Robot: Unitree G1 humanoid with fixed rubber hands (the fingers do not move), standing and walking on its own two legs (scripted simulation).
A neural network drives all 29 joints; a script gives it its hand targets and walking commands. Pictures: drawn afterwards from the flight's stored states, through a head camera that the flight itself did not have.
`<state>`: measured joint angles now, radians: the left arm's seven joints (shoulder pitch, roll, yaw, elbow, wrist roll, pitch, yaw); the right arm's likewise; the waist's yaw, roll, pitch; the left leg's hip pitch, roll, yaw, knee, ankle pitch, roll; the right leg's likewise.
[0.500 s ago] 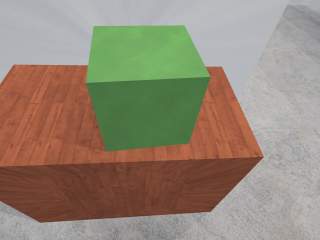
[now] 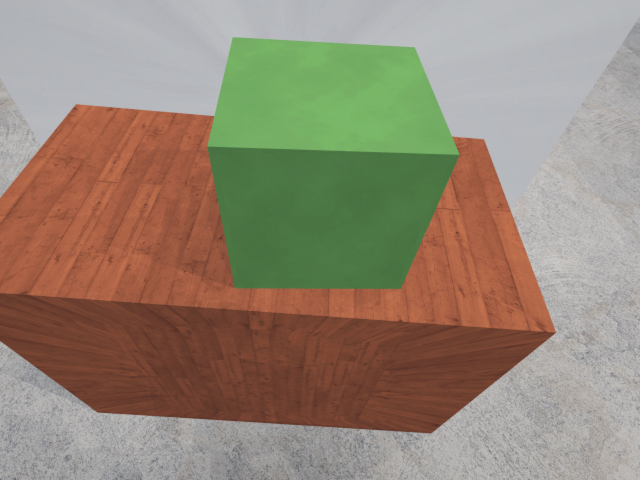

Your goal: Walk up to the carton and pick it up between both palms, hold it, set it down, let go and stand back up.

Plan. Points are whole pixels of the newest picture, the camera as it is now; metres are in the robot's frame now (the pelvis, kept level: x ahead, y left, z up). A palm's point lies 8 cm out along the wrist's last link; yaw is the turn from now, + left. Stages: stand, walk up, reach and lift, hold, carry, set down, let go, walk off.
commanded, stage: walk up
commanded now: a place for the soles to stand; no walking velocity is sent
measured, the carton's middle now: (322, 171) +0.54 -0.01 +0.06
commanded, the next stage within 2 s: reach and lift in 1.42 s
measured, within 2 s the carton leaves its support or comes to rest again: neither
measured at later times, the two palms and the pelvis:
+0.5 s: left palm out of the picture +0.03 +0.24 -0.16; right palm out of the picture +0.07 -0.24 -0.13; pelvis +0.00 -0.01 -0.01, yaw +6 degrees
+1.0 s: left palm out of the picture +0.01 +0.25 -0.15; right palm out of the picture +0.10 -0.23 -0.13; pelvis +0.01 -0.01 +0.00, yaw +10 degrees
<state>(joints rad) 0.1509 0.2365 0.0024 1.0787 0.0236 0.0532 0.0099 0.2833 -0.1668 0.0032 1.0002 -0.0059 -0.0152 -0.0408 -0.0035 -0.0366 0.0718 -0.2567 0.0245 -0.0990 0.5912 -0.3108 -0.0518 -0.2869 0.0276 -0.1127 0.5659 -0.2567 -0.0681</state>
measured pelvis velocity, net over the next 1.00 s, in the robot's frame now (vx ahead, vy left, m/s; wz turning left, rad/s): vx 0.01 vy -0.01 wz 0.18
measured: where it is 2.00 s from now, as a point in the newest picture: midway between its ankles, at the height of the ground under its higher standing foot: outside the picture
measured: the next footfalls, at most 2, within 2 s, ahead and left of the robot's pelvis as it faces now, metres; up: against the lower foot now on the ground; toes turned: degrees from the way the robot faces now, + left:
none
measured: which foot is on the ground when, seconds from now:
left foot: down 0.00-1.00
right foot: down 0.00-1.00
